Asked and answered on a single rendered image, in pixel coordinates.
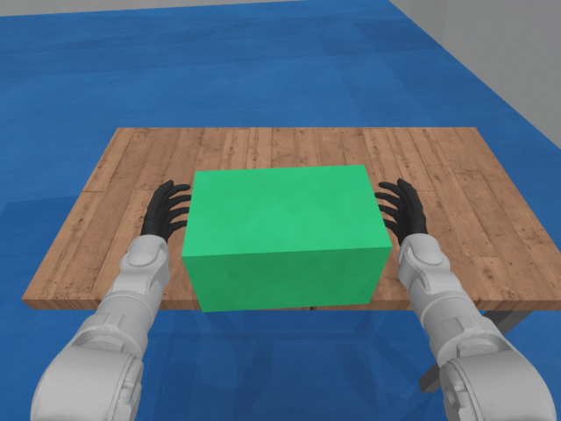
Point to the robot left hand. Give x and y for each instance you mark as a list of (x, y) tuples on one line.
[(159, 216)]

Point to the carton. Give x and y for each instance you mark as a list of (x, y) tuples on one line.
[(272, 238)]

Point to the right robot forearm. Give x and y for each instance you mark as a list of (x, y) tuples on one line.
[(448, 315)]

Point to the left robot forearm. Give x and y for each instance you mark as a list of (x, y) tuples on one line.
[(126, 313)]

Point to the left robot upper arm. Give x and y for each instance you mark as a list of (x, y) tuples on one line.
[(90, 384)]

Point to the table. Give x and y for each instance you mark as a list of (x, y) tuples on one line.
[(504, 259)]

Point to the right robot upper arm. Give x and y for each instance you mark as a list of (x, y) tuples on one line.
[(499, 386)]

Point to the robot right hand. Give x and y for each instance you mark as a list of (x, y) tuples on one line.
[(409, 216)]

